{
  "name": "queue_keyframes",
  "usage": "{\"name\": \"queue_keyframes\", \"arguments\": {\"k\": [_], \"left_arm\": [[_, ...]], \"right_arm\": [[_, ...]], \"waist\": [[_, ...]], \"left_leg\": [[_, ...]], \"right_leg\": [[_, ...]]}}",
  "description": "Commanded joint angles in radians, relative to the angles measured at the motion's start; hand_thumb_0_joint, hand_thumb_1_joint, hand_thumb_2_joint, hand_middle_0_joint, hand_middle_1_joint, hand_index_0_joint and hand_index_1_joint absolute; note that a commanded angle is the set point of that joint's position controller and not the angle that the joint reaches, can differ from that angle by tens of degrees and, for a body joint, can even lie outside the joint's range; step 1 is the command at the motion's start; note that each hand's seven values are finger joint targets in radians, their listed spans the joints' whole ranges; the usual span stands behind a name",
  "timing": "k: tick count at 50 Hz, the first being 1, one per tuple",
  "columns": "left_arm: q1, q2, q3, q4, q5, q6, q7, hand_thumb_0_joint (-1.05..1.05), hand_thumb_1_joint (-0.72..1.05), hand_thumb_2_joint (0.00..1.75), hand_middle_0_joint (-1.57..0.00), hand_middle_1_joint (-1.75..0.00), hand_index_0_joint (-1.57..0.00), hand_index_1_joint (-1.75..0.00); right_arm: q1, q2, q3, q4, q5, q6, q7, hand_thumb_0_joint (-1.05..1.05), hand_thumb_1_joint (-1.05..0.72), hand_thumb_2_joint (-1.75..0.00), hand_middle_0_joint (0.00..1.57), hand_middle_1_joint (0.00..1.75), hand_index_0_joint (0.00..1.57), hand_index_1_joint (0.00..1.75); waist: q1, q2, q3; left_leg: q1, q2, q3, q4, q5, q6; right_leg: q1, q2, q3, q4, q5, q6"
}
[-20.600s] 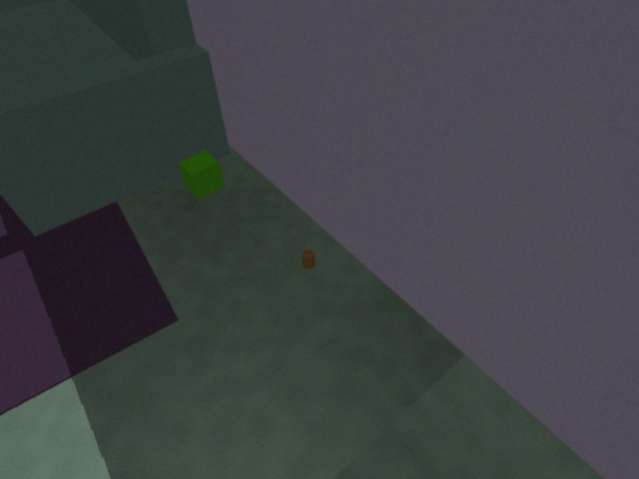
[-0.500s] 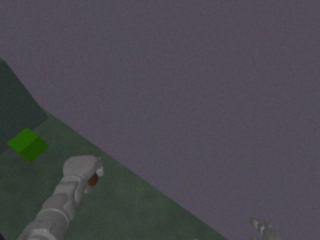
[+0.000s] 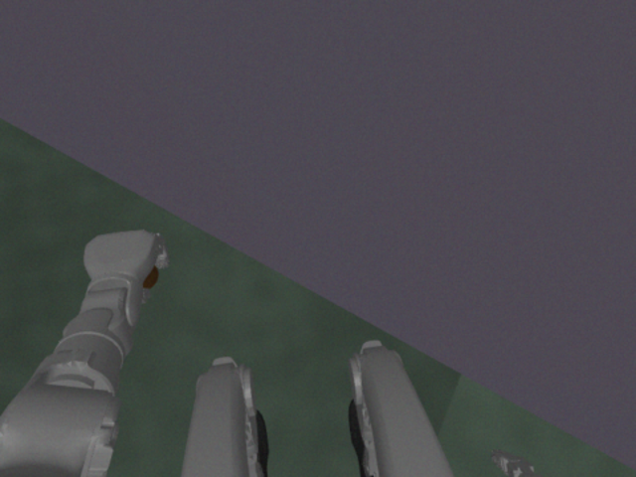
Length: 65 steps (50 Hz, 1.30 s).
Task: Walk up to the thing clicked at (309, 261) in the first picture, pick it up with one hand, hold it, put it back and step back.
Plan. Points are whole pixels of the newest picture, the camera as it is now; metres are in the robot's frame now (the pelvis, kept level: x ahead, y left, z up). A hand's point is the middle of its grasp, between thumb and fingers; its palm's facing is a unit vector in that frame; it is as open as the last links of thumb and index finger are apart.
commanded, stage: crouch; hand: left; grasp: from above
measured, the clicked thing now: (136, 270) +0.43 +0.23 -0.15
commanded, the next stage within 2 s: lower in 1.20 s
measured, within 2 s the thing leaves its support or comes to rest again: neither
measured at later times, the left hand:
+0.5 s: hand (163, 297) +0.42 +0.24 -0.29, palm faces -0.44 -0.01 -0.90, open 6.7 cm
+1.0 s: hand (172, 300) +0.43 +0.24 -0.35, palm faces -0.46 -0.02 -0.89, open 6.6 cm
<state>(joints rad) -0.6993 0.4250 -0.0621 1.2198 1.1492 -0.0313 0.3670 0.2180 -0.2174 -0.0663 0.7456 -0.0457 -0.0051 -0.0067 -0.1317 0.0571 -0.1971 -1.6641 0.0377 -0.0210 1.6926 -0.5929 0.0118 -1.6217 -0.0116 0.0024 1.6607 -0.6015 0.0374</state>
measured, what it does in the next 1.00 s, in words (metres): lowers itself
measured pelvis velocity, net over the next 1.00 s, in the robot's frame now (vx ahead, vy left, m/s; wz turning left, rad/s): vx -0.02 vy -0.01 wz -0.06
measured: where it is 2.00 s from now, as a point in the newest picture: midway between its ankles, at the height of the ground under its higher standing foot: (313, 471)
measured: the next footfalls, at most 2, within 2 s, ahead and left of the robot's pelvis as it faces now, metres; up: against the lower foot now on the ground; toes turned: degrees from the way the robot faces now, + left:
none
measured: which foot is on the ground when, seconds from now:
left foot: down 0.00-1.00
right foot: down 0.00-1.00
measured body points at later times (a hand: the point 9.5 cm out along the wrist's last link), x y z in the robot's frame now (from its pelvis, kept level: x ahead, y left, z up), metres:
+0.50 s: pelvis -0.01 -0.01 -0.12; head +0.21 +0.03 +0.27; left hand +0.44 +0.24 -0.24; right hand +0.08 -0.29 -0.25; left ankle +0.07 +0.11 -0.51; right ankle +0.07 -0.14 -0.51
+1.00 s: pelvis -0.02 -0.01 -0.19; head +0.21 +0.03 +0.20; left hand +0.45 +0.24 -0.30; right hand +0.03 -0.28 -0.31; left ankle +0.07 +0.11 -0.51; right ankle +0.07 -0.14 -0.51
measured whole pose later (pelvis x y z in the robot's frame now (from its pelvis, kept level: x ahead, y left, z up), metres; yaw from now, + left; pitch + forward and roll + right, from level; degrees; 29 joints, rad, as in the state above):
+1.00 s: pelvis -0.02 -0.01 -0.19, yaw -3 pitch +34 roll -6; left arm -0.90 0.62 0.06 1.43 1.23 -0.16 0.41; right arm 0.15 -0.24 0.00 0.77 -0.13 -0.06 0.11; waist -0.20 0.00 -0.09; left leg -2.26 0.03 -0.11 2.31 -0.66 -0.01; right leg -2.19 0.01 -0.04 2.26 -0.67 0.03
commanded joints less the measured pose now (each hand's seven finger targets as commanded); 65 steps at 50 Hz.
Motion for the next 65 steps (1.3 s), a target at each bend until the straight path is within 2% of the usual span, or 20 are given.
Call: {"name": "queue_keyframes", "arguments": {"k": [1,3,5,9,10,12,15,16,17,21,23,27,30,35,37,46,49,51,54,65], "left_arm": [[-0.338,0.25,0.059,-0.131,0.001,-0.027,0.02,0.0,0.65,0.49,-0.97,-0.61,-1.03,-0.55],[-0.336,0.247,0.063,-0.127,0.013,-0.047,0.02,0.0,0.68,0.48,-0.97,-0.62,-1.03,-0.56],[-0.381,0.303,0.089,-0.18,0.031,-0.071,0.033,0.0,0.69,0.49,-0.99,-0.6,-1.05,-0.54],[-0.375,0.306,0.097,-0.147,0.065,-0.089,0.062,0.0,0.71,0.53,-1.02,-0.61,-1.07,-0.55],[-0.368,0.277,0.091,-0.141,0.06,-0.087,0.067,0.0,0.72,0.54,-1.02,-0.61,-1.07,-0.56],[-0.408,0.313,0.101,-0.165,0.063,-0.088,0.078,0.0,0.69,0.54,-1.01,-0.61,-1.06,-0.56],[-0.391,0.31,0.109,-0.108,0.069,-0.071,0.089,0.0,0.69,0.53,-1.01,-0.61,-1.06,-0.56],[-0.428,0.3,0.097,-0.138,0.061,-0.071,0.09,0.0,0.7,0.52,-1.02,-0.59,-1.07,-0.54],[-0.389,0.27,0.086,-0.085,0.058,-0.067,0.086,0.0,0.7,0.53,-1.02,-0.6,-1.07,-0.55],[-0.415,0.345,0.116,-0.098,0.056,-0.068,0.083,0.0,0.69,0.53,-1.02,-0.58,-1.06,-0.54],[-0.445,0.307,0.097,-0.073,0.052,-0.072,0.081,0.0,0.71,0.53,-1.02,-0.6,-1.07,-0.55],[-0.424,0.357,0.124,-0.023,0.05,-0.078,0.076,0.0,0.7,0.49,-1.02,-0.59,-1.07,-0.54],[-0.437,0.36,0.12,-0.008,0.059,-0.086,0.074,0.0,0.69,0.46,-1.0,-0.58,-1.06,-0.53],[-0.489,0.405,0.139,-0.026,0.068,-0.105,0.077,0.0,0.69,0.48,-1.0,-0.58,-1.06,-0.53],[-0.47,0.377,0.13,0.03,0.065,-0.104,0.076,0.0,0.69,0.47,-1.0,-0.59,-1.05,-0.53],[-0.539,0.443,0.153,0.038,0.073,-0.132,0.08,0.0,0.67,0.45,-0.98,-0.56,-1.03,-0.51],[-0.511,0.423,0.135,0.102,0.076,-0.138,0.081,0.0,0.64,0.44,-0.97,-0.56,-1.01,-0.51],[-0.553,0.472,0.162,0.065,0.082,-0.147,0.089,0.0,0.64,0.43,-0.97,-0.53,-1.01,-0.48],[-0.524,0.461,0.153,0.117,0.086,-0.153,0.092,0.0,0.64,0.43,-0.97,-0.54,-1.01,-0.49],[-0.524,0.465,0.157,0.115,0.095,-0.156,0.109,0.0,0.69,0.45,-1.03,-0.51,-1.06,-0.48]], "right_arm": [[0.093,-0.204,-0.065,-0.076,-0.007,-0.044,-0.011,0.0,-0.9,-0.9,0.2,0.3,0.2,0.3],[0.1,-0.207,-0.061,-0.069,-0.013,-0.053,-0.003,0.0,-0.9,-0.9,0.2,0.3,0.2,0.3],[0.094,-0.21,-0.056,-0.063,-0.016,-0.058,0.003,0.0,-0.9,-0.9,0.2,0.3,0.2,0.3],[0.108,-0.223,-0.047,-0.04,-0.031,-0.065,0.021,0.0,-0.9,-0.9,0.2,0.3,0.2,0.3],[0.11,-0.217,-0.044,-0.039,-0.035,-0.069,0.029,0.0,-0.9,-0.9,0.2,0.3,0.2,0.3],[0.108,-0.222,-0.048,-0.034,-0.039,-0.069,0.037,0.0,-0.9,-0.9,0.2,0.3,0.2,0.3],[0.116,-0.232,-0.047,-0.025,-0.05,-0.073,0.05,0.0,-0.91,-0.9,0.2,0.3,0.2,0.3],[0.109,-0.224,-0.049,-0.028,-0.05,-0.074,0.053,0.0,-0.91,-0.9,0.2,0.3,0.2,0.3],[0.113,-0.224,-0.048,-0.028,-0.053,-0.075,0.058,0.0,-0.91,-0.9,0.2,0.3,0.2,0.3],[0.107,-0.228,-0.047,-0.025,-0.054,-0.071,0.064,0.0,-0.91,-0.9,0.2,0.3,0.2,0.3],[0.106,-0.221,-0.043,-0.025,-0.061,-0.07,0.068,0.0,-0.91,-0.9,0.2,0.3,0.2,0.3],[0.1,-0.229,-0.038,-0.021,-0.064,-0.072,0.075,0.0,-0.91,-0.9,0.2,0.3,0.2,0.3],[0.09,-0.226,-0.035,-0.022,-0.066,-0.07,0.08,0.0,-0.91,-0.9,0.2,0.3,0.2,0.3],[0.091,-0.237,-0.029,-0.016,-0.07,-0.067,0.087,0.0,-0.91,-0.9,0.2,0.3,0.2,0.3],[0.097,-0.236,-0.023,-0.015,-0.074,-0.068,0.093,0.0,-0.91,-0.9,0.2,0.3,0.2,0.3],[0.104,-0.258,-0.013,-0.001,-0.083,-0.07,0.102,0.0,-0.91,-0.9,0.2,0.3,0.2,0.3],[0.103,-0.252,-0.003,0.004,-0.088,-0.074,0.105,0.0,-0.91,-0.9,0.2,0.3,0.2,0.3],[0.114,-0.264,0.0,0.008,-0.09,-0.075,0.106,0.0,-0.91,-0.9,0.2,0.3,0.2,0.3],[0.115,-0.262,0.008,0.013,-0.095,-0.077,0.11,0.0,-0.91,-0.9,0.2,0.3,0.2,0.3],[0.111,-0.276,0.012,0.019,-0.096,-0.075,0.117,0.0,-0.91,-0.9,0.2,0.3,0.2,0.3]], "waist": [[-0.022,0.015,-0.546],[-0.032,0.009,-0.556],[-0.007,0.085,-0.613],[-0.027,0.118,-0.637],[-0.03,0.138,-0.647],[-0.021,0.166,-0.67],[-0.025,0.188,-0.652],[-0.023,0.194,-0.682],[-0.037,0.163,-0.658],[-0.021,0.173,-0.663],[-0.057,0.117,-0.634],[-0.037,0.121,-0.588],[-0.036,0.154,-0.587],[-0.036,0.166,-0.619],[-0.054,0.136,-0.575],[-0.057,0.179,-0.578],[-0.072,0.14,-0.522],[-0.06,0.16,-0.567],[-0.072,0.129,-0.535],[-0.063,0.194,-0.545]], "left_leg": [[0.286,-0.044,-0.023,-0.134,0.011,0.005],[0.256,-0.045,-0.034,-0.094,0.002,0.006],[0.267,-0.045,-0.03,-0.063,0.021,-0.002],[0.243,-0.042,-0.027,0.021,0.083,-0.002],[0.258,-0.042,-0.032,0.031,0.116,-0.004],[0.262,-0.038,-0.022,0.061,0.134,-0.001],[0.26,-0.034,-0.033,0.088,0.161,-0.009],[0.264,-0.031,-0.027,0.107,0.167,-0.005],[0.242,-0.032,-0.022,0.13,0.176,-0.001],[0.168,-0.034,-0.009,0.174,0.155,0.002],[0.093,-0.034,-0.002,0.211,0.129,0.013],[0.034,-0.034,0.002,0.238,0.102,0.014],[0.039,-0.033,-0.004,0.251,0.082,0.007],[0.0,-0.033,-0.001,0.299,0.09,0.01],[-0.028,-0.032,-0.007,0.31,0.08,0.012],[-0.07,-0.032,-0.006,0.36,0.031,0.01],[-0.111,-0.033,-0.003,0.382,0.015,0.013],[-0.105,-0.032,-0.004,0.395,0.03,0.014],[-0.151,-0.034,0.002,0.416,0.025,0.018],[-0.115,-0.032,-0.013,0.434,0.056,0.007]], "right_leg": [[0.154,0.033,-0.058,-0.138,0.035,-0.076],[0.104,0.03,-0.067,-0.099,0.028,-0.074],[0.055,0.029,-0.067,-0.05,0.04,-0.081],[-0.017,0.029,-0.081,0.02,0.098,-0.077],[-0.031,0.025,-0.085,0.041,0.122,-0.078],[-0.051,0.031,-0.087,0.059,0.137,-0.079],[-0.096,0.022,-0.095,0.11,0.154,-0.078],[-0.097,0.032,-0.098,0.119,0.163,-0.081],[-0.098,0.032,-0.098,0.122,0.175,-0.076],[-0.095,0.038,-0.098,0.161,0.171,-0.076],[-0.084,0.042,-0.096,0.163,0.169,-0.067],[-0.12,0.043,-0.095,0.198,0.137,-0.069],[-0.162,0.046,-0.103,0.231,0.111,-0.077],[-0.177,0.052,-0.108,0.275,0.119,-0.076],[-0.201,0.05,-0.115,0.287,0.112,-0.074],[-0.263,0.052,-0.125,0.342,0.062,-0.079],[-0.271,0.056,-0.126,0.344,0.05,-0.076],[-0.266,0.054,-0.128,0.359,0.065,-0.075],[-0.253,0.056,-0.126,0.361,0.063,-0.07],[-0.312,0.058,-0.149,0.418,0.098,-0.077]]}}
